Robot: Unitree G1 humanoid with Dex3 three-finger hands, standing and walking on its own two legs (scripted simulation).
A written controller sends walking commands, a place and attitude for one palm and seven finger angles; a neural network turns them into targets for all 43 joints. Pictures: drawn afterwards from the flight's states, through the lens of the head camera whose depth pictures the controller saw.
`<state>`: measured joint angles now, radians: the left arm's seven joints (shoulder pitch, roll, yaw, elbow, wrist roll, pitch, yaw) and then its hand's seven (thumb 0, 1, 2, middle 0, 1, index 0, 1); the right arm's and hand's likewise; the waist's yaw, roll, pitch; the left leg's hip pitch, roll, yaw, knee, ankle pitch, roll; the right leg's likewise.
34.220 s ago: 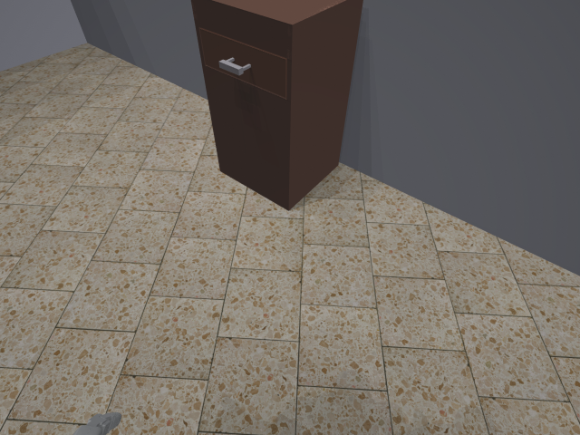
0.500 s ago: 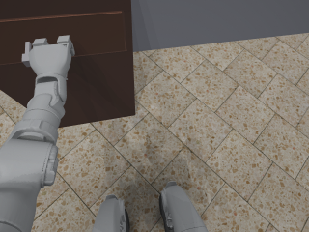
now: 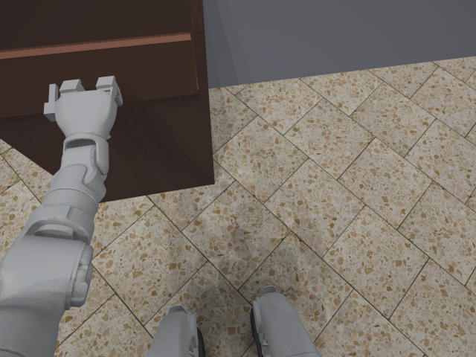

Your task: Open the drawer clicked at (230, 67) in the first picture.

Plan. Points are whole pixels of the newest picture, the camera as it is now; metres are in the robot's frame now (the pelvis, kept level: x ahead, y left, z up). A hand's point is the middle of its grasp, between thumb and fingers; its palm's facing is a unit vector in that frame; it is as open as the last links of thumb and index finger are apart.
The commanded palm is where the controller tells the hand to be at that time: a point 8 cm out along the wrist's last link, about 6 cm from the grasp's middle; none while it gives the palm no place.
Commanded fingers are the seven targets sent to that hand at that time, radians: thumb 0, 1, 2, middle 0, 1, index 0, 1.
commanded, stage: pull the drawer open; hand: left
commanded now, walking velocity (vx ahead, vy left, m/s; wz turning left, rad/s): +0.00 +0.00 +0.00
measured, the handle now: (78, 98) +0.57 +0.23 -0.01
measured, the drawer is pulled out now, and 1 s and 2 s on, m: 0.01 0.13 0.26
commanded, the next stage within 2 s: none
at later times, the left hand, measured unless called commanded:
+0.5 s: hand (102, 164) +0.45 +0.19 -0.03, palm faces -0.02 -0.02 -1.00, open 5.7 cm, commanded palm +0.42 +0.19 +0.02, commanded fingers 0.00 0.90 0.90 -0.40 -1.35 -0.40 -1.35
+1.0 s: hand (102, 191) +0.40 +0.18 -0.03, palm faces -0.02 -0.01 -1.00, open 5.7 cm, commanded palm +0.36 +0.19 +0.02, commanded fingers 0.00 0.90 0.90 -0.40 -1.35 -0.40 -1.35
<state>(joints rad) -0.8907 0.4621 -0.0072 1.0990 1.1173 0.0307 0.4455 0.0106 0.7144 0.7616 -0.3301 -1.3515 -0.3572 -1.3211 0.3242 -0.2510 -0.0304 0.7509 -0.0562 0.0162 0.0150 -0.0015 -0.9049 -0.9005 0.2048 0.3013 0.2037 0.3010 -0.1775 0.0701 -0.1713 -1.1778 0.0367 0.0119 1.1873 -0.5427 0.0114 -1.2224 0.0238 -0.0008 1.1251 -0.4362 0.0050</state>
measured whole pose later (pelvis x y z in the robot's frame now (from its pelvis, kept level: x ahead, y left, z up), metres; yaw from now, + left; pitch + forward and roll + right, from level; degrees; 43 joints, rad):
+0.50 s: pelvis +0.01 +0.00 +0.02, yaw +1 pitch +26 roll -1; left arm -0.64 0.31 -0.07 0.99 1.15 0.03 0.57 0.00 0.71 0.80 -0.31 -1.35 -0.39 -1.35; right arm 0.23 -0.23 -0.06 0.75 -0.06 0.04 0.01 0.00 -0.91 -0.90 0.20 0.30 0.20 0.30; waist -0.09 0.04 -0.20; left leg -1.03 0.02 0.01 1.10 -0.53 0.01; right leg -1.08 0.01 0.00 1.07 -0.44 0.00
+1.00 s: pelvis +0.00 -0.01 +0.02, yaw +1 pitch +23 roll +0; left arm -0.52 0.27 -0.10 0.92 1.15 0.04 0.60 0.00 0.71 0.81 -0.31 -1.35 -0.38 -1.35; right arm 0.23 -0.22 -0.07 0.76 -0.05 0.03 0.00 0.00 -0.91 -0.90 0.20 0.30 0.20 0.30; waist -0.06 0.04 -0.19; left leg -0.98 0.02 0.02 1.08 -0.51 0.00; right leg -1.05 0.01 0.01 1.06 -0.42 -0.01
